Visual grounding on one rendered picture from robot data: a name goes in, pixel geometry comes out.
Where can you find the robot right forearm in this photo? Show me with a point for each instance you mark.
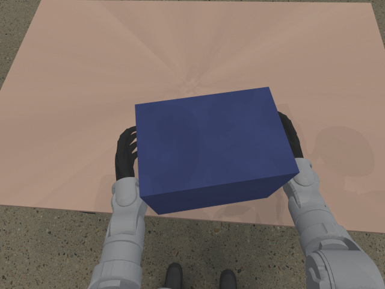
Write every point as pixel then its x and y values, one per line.
pixel 313 219

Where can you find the right robot hand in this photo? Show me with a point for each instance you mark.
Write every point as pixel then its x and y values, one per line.
pixel 292 136

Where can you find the carton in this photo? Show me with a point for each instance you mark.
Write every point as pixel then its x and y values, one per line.
pixel 211 150

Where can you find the right robot foot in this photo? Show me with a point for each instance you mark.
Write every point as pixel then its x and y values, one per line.
pixel 228 280

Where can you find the table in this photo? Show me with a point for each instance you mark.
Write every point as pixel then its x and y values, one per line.
pixel 84 64

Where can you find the robot foot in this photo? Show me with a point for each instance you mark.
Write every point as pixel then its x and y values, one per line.
pixel 174 276
pixel 228 280

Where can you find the left robot foot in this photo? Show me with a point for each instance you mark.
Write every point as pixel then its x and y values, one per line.
pixel 174 276

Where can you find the robot right upper arm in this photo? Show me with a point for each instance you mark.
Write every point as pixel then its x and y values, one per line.
pixel 341 269

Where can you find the left robot hand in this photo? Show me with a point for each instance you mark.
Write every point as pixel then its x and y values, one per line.
pixel 124 159

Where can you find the robot left forearm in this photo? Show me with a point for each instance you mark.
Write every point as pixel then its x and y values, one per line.
pixel 119 266

